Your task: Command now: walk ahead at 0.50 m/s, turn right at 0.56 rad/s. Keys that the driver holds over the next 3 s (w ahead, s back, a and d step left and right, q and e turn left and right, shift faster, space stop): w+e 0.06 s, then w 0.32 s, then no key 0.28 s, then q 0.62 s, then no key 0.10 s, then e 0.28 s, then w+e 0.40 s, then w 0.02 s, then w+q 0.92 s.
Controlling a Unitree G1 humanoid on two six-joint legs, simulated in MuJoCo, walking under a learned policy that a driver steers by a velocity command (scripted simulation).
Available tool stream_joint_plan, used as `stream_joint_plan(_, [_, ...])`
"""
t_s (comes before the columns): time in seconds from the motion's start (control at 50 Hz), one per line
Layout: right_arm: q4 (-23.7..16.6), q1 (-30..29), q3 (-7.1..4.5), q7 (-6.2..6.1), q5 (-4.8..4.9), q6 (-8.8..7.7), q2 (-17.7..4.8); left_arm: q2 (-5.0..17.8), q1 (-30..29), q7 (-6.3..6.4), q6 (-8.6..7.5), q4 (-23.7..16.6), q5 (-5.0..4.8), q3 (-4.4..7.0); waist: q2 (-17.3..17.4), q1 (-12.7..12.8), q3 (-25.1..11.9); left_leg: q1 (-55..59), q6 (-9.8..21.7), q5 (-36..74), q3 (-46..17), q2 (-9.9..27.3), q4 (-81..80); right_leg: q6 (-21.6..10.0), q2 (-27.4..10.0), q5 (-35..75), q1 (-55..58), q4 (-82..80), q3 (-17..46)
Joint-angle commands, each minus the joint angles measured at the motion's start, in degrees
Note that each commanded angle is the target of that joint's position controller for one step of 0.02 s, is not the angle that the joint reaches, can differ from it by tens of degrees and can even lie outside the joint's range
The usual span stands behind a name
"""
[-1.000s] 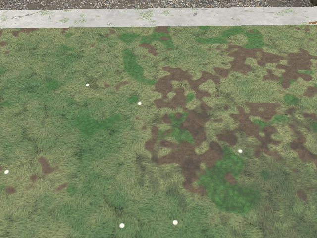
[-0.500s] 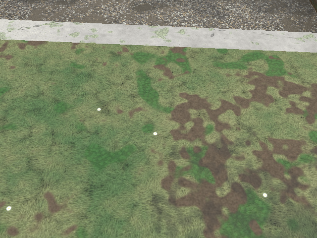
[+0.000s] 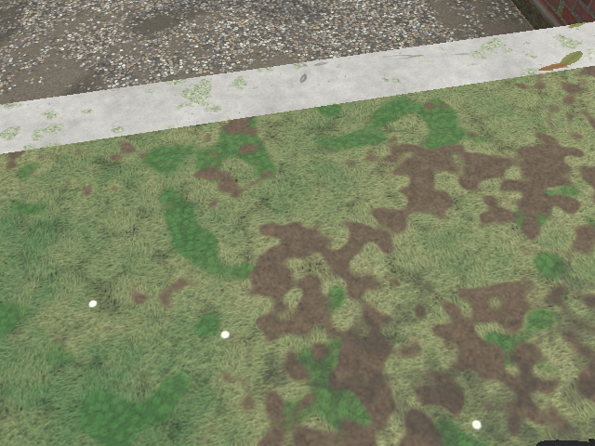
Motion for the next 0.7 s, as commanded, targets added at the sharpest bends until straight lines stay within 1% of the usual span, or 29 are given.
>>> stream_joint_plan(0.02, [-3.3,-2.0,-0.2,-0.05,-0.15,-0.04,-2.3,9.8,-2.7,1.24,-0.5,-3.8,-0.5,2.75,-4.8,-0.6,-2.3,7.6,-1.9,12.1,3.7,-2.9,-13.1,-8.6,-10.4,11.9,-7.3,-6.4,8.0])
stream_joint_plan(0.04, [-3.7,-4.2,-0.15,0.14,0.18,-0.2,-2.3,10.0,-1.4,1.37,-0.2,-3.4,-0.58,2.82,-5.4,0.8,-2.7,9.4,-2.0,16.0,4.0,-4.2,-17.2,-7.6,-10.0,9.4,-7.2,-5.7,8.4])
stream_joint_plan(0.06, [-4.0,-5.8,-0.34,0.34,0.67,-0.36,-2.7,10.3,0.0,1.41,0.06,-2.9,-0.62,2.89,-5.9,1.7,-3.2,10.7,-2.0,18.1,3.8,-5.2,-19.8,-7.0,-10.4,7.2,-6.4,-5.1,9.6])
stream_joint_plan(0.08, [-4.1,-6.3,-0.55,0.56,1.12,-0.56,-3.3,10.2,1.0,1.4,0.2,-2.3,-0.72,2.83,-6.5,2.0,-3.7,11.1,-1.7,18.9,3.2,-5.4,-21.7,-6.6,-11.4,5.1,-4.6,-4.2,10.8])
stream_joint_plan(0.12, [-4.0,-6.3,-1.24,0.97,1.39,-1.04,-4.8,9.0,2.2,1.39,0.24,-1.5,-0.88,2.48,-7.6,2.0,-4.1,11.4,-0.3,18.1,1.6,-4.6,-24.8,-5.6,-13.8,1.6,-0.1,-1.2,14.0])
stream_joint_plan(0.16, [-3.7,-4.4,-2.13,1.13,1.42,-1.48,-6.0,8.7,1.9,1.26,0.26,-1.0,-0.49,2.38,-9.0,0.5,-3.7,13.3,2.0,13.9,1.8,-4.3,-26.2,-4.4,-15.8,2.0,2.7,1.8,16.5])
stream_joint_plan(0.18, [-2.9,-1.4,-2.7,1.0,1.31,-1.64,-6.4,8.1,1.4,1.14,0.37,-1.0,-0.26,2.21,-9.3,-1.4,-4.1,17.1,3.5,12.1,3.0,-4.7,-27.8,-3.4,-15.1,4.2,2.8,4.5,16.3])
stream_joint_plan(0.2, [-2.1,3.5,-3.56,0.71,0.81,-1.93,-7.9,6.1,1.6,0.93,0.24,-1.1,0.05,1.54,-8.3,-3.9,-6.9,24.7,5.6,10.8,2.4,-3.6,-28.6,-1.8,-12.4,8.1,1.8,11.6,14.2])
stream_joint_plan(0.22, [-1.6,11.5,-4.27,0.36,0.08,-2.03,-10.9,2.8,2.8,0.82,0.15,-2.1,0.96,0.25,-1.1,-6.7,-14.8,37.5,9.3,8.9,-8.2,5.8,-28.8,0.5,-8.6,-0.7,-3.8,28.0,9.8])
stream_joint_plan(0.24, [1.5,16.0,-5.86,1.05,-0.07,-1.23,-16.1,-0.1,11.6,0.76,-0.58,-2.6,-0.97,-0.68,19.3,-2.9,-19.3,52.4,19.5,-5.7,-36.6,16.6,-36.5,4.5,-0.8,-22.9,-23.6,46.9,3.5])
stream_joint_plan(0.26, [1.1,16.1,-4.71,1.57,1.41,-1.12,-10.3,5.7,9.6,1.05,-0.65,-1.4,-1.73,0.28,11.5,-5.3,-15.3,51.0,19.0,-20.3,-42.4,16.7,-40.3,4.8,-4.0,-22.3,-31.3,53.5,6.8])
stream_joint_plan(0.28, [0.8,13.5,-3.84,1.37,1.51,-0.9,-7.2,8.5,2.2,1.07,-0.61,-2.5,-1.56,1.05,5.7,-6.6,-8.4,45.1,16.6,-18.5,-33.1,14.4,-40.5,4.5,-6.2,-17.0,-33.1,54.7,6.0])
stream_joint_plan(0.3, [0.4,10.7,-3.32,1.3,0.82,-0.59,-6.2,7.9,-1.9,1.26,-0.61,-3.5,-0.58,0.85,1.7,-5.8,-5.6,39.2,15.4,-11.2,-25.8,11.7,-40.7,4.4,-8.2,-13.0,-31.6,53.0,3.6])
stream_joint_plan(0.32, [0.7,9.2,-2.9,1.24,0.6,-0.39,-5.1,7.0,-4.0,1.14,-0.89,-4.3,0.28,0.8,1.6,-5.0,-2.9,35.0,15.7,-4.7,-21.1,9.6,-41.5,4.5,-9.9,-10.2,-31.1,49.6,2.9])
stream_joint_plan(0.34, [0.9,8.6,-2.51,1.05,0.27,-0.49,-4.3,6.1,-3.6,0.87,-0.99,-4.4,0.35,0.8,3.4,-3.6,-2.6,32.4,15.2,0.2,-17.4,7.7,-42.6,4.6,-11.6,-8.0,-28.3,46.9,2.3])
stream_joint_plan(0.36, [1.3,8.5,-2.34,0.98,0.38,-0.6,-3.7,5.3,-2.9,0.69,-0.94,-4.0,0.22,0.64,4.8,-3.1,-3.0,31.4,15.2,3.4,-15.0,6.5,-43.5,4.9,-12.0,-7.1,-26.6,44.9,1.5])
stream_joint_plan(0.38, [1.8,9.0,-2.32,0.92,0.71,-0.71,-3.7,4.4,-2.5,0.6,-0.85,-3.6,0.22,0.42,5.1,-2.9,-3.3,31.1,15.7,6.5,-13.1,6.0,-44.1,5.2,-12.1,-6.9,-26.1,43.2,0.5])
stream_joint_plan(0.42, [2.9,9.2,-2.53,0.74,0.91,-0.71,-4.9,2.9,-4.3,0.72,-0.67,-4.0,0.84,-0.09,4.0,-2.7,-2.2,29.8,16.6,23.9,-8.7,6.3,-44.1,6.6,-11.9,-6.8,-25.7,37.2,-1.1])
stream_joint_plan(0.44, [3.5,9.0,-2.68,0.53,0.87,-0.44,-5.6,2.1,-5.5,0.77,-0.75,-4.3,1.13,-0.46,3.2,-2.6,-2.3,29.6,16.6,32.0,-6.1,6.1,-43.5,7.3,-11.8,-5.5,-24.7,33.2,-1.7])
stream_joint_plan(0.46, [4.0,8.8,-2.78,0.31,0.91,-0.04,-6.2,1.1,-6.5,0.73,-0.86,-4.2,1.26,-0.84,3.1,-2.8,-3.0,29.4,16.0,37.2,-3.5,5.3,-42.7,7.8,-11.4,-2.8,-22.9,29.2,-2.4])
stream_joint_plan(0.48, [4.6,9.0,-2.86,0.11,1.06,0.37,-6.7,0.5,-7.6,0.6,-0.96,-4.1,1.2,-1.09,3.5,-3.2,-3.7,29.1,15.3,40.1,-1.2,4.4,-42.2,7.9,-10.9,0.6,-20.7,25.2,-3.2])
stream_joint_plan(0.5, [5.2,9.6,-2.88,-0.07,1.23,0.76,-7.0,0.4,-8.9,0.45,-1.02,-4.0,1.03,-1.14,3.9,-3.8,-4.3,29.0,14.6,41.3,0.4,3.7,-41.9,8.0,-10.1,4.5,-18.5,21.6,-3.8])
stream_joint_plan(0.54, [6.6,11.3,-2.76,-0.33,1.46,1.42,-7.2,0.9,-11.4,0.09,-1.04,-4.1,0.76,-0.97,4.1,-5.0,-5.0,29.9,13.8,40.2,1.4,3.4,-40.9,7.8,-8.7,10.2,-15.4,16.4,-4.1])
stream_joint_plan(0.58, [7.6,11.9,-2.67,-0.42,1.68,1.97,-7.2,1.6,-13.3,-0.31,-1.11,-4.5,0.78,-0.67,4.2,-5.2,-5.0,31.5,13.3,37.9,0.5,4.3,-39.1,6.8,-8.1,11.0,-13.7,12.8,-3.3])
stream_joint_plan(0.62, [8.0,10.8,-2.79,-0.56,1.96,2.43,-7.5,2.9,-12.9,-0.64,-1.35,-4.6,1.12,-0.1,4.2,-3.9,-5.3,32.5,12.4,36.1,-1.0,5.1,-35.8,5.1,-7.7,9.6,-11.1,9.3,-2.8])
stream_joint_plan(0.64, [8.0,9.5,-2.73,-0.66,2.18,2.63,-7.4,3.4,-10.5,-0.64,-1.52,-3.7,1.46,0.28,3.5,-2.1,-6.1,32.3,11.4,35.0,-0.8,4.2,-32.7,3.9,-7.1,12.4,-6.9,5.5,-3.4])
stream_joint_plan(0.66, [8.2,10.2,-2.45,-0.67,1.96,2.55,-6.5,4.8,-7.8,-0.32,-1.67,-2.6,1.93,0.86,2.0,-1.0,-7.6,31.2,9.7,34.5,0.0,1.8,-28.2,2.4,-7.4,19.4,-0.8,2.1,-3.4])
stream_joint_plan(0.68, [7.4,11.4,-1.55,-0.57,0.64,2.0,-4.4,8.4,-4.1,0.35,-1.76,-2.6,2.84,1.51,-2.7,-0.4,-12.8,25.1,7.0,23.8,1.2,-1.4,-19.8,-0.8,-15.4,42.7,10.9,5.5,3.5])
stream_joint_plan(0.7, [8.6,19.6,0.19,-0.24,0.34,1.81,0.7,7.6,-3.2,0.89,-0.99,-2.8,3.84,0.92,-12.6,-2.7,-20.2,13.6,3.3,-5.8,2.2,-5.8,-6.9,-10.6,-28.2,58.3,24.9,9.2,14.7])
Next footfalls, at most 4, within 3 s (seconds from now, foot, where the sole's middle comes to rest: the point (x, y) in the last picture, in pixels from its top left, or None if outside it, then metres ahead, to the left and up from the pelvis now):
0.20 left None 0.30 0.16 -0.78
0.66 right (368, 434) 0.48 -0.09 -0.78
1.08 left None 0.42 0.16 -0.78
1.54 right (358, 445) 0.46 -0.07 -0.78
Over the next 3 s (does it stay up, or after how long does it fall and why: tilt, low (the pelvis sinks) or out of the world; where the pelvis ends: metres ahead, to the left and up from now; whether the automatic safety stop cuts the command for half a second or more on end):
stays up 0.97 -0.06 0.00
